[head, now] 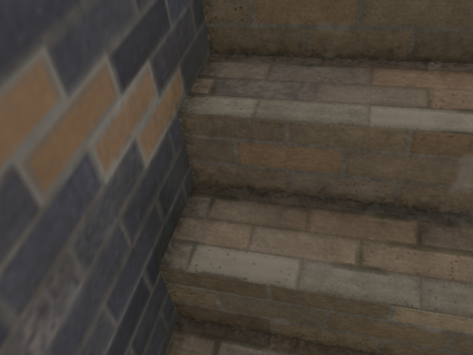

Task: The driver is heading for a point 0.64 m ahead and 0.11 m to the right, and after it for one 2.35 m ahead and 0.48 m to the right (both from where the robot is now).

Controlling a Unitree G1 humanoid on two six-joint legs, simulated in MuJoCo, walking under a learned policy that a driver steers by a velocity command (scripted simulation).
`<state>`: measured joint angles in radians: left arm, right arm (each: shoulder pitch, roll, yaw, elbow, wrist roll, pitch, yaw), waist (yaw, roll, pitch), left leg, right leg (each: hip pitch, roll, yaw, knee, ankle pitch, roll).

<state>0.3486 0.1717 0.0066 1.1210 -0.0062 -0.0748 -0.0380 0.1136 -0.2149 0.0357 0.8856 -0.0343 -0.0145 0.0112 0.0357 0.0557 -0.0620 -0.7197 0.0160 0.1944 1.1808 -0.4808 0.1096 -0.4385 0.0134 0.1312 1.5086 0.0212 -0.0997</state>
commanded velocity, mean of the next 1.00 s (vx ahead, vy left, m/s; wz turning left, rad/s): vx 0.50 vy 0.00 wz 0.00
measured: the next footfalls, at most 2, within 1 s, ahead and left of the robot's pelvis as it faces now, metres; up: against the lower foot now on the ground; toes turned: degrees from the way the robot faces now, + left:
right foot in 0.40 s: +0.32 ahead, -0.17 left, +0.21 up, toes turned -6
left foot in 0.92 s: +0.59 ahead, +0.03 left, +0.41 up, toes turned +8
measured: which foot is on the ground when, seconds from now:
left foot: down 0.00-0.44, up 0.46-0.90, down 0.92-1.00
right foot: up 0.00-0.38, down 0.40-0.94, up 0.96-1.00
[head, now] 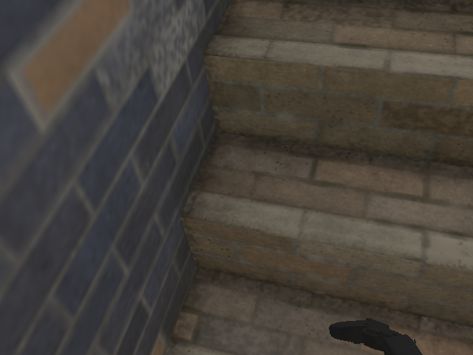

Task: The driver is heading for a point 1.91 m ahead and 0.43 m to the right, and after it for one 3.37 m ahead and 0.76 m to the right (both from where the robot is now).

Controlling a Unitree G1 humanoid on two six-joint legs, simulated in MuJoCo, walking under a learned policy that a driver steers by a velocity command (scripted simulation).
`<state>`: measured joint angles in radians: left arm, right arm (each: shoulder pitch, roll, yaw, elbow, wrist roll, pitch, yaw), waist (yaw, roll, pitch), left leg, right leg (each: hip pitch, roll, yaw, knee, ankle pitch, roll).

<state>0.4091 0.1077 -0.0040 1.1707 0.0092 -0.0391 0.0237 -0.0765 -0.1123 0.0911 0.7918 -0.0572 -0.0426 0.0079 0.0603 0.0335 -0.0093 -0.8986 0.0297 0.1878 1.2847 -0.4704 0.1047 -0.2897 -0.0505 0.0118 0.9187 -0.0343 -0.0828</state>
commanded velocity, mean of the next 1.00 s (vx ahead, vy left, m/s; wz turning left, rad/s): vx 0.50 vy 0.00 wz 0.00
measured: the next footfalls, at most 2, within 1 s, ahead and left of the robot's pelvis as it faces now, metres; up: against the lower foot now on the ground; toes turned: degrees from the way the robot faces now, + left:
right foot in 0.50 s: +0.32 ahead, -0.26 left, +0.20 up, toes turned -9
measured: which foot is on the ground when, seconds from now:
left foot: down 0.00-0.54, up 0.56-1.00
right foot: up 0.00-0.48, down 0.50-1.00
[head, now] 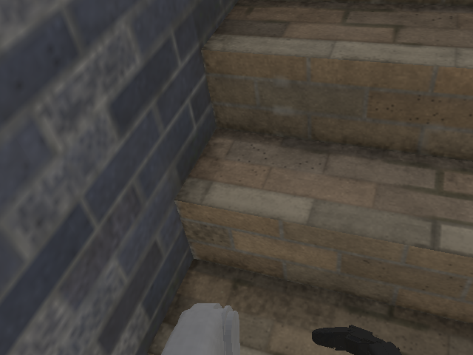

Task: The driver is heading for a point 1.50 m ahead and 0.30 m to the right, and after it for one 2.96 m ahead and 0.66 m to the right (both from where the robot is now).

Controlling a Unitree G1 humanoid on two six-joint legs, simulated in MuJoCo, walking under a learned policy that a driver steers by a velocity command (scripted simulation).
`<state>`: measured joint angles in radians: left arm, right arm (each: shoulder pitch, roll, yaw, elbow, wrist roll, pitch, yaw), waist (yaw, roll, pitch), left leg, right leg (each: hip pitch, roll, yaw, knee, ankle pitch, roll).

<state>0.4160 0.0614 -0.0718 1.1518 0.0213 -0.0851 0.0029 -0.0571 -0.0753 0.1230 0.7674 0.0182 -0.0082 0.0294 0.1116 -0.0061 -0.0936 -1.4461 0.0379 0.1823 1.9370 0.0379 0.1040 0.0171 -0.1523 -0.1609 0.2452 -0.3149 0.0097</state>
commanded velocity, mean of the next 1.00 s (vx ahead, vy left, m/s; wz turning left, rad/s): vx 0.50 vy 0.00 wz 0.00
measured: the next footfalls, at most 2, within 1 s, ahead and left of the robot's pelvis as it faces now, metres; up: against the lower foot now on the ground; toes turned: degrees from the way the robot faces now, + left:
left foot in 0.08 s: +0.21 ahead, +0.08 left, +0.21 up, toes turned +6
right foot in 0.56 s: +0.41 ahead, -0.19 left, +0.41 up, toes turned -4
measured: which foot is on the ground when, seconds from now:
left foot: up 0.00-0.06, down 0.08-0.56, up 0.58-1.00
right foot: down 0.00-0.08, up 0.10-0.54, down 0.56-1.00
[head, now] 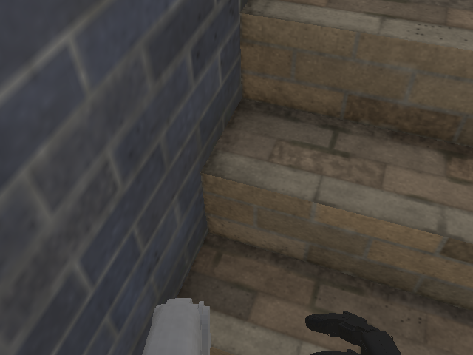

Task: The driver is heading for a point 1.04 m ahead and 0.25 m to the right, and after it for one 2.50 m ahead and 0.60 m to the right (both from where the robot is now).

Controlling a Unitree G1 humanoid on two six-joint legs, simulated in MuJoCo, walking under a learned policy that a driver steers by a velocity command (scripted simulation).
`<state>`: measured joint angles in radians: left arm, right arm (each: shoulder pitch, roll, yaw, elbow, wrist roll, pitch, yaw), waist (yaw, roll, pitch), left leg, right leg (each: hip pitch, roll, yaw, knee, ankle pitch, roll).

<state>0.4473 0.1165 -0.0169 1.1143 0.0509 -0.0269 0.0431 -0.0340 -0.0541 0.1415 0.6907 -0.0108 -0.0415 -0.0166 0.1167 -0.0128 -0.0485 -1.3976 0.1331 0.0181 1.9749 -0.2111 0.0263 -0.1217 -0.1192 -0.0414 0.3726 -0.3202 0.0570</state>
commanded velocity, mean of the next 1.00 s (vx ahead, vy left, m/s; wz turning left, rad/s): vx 0.50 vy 0.00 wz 0.00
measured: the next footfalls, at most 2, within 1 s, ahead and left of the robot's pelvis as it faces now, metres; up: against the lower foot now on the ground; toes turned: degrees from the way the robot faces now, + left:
left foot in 0.06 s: +0.21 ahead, +0.16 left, +0.20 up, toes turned +7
right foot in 0.70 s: +0.24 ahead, -0.25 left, +0.40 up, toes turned -16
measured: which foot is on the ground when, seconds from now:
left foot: up 0.00-0.04, down 0.06-0.80, up 0.82-1.00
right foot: down 0.00-0.08, up 0.10-0.68, down 0.70-1.00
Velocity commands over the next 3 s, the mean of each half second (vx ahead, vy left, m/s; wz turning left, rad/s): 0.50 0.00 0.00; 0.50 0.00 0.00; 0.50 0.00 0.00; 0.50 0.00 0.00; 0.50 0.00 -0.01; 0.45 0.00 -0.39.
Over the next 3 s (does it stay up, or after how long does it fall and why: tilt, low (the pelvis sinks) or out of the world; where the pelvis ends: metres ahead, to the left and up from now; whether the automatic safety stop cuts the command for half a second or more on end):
stays up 0.86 -0.25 0.82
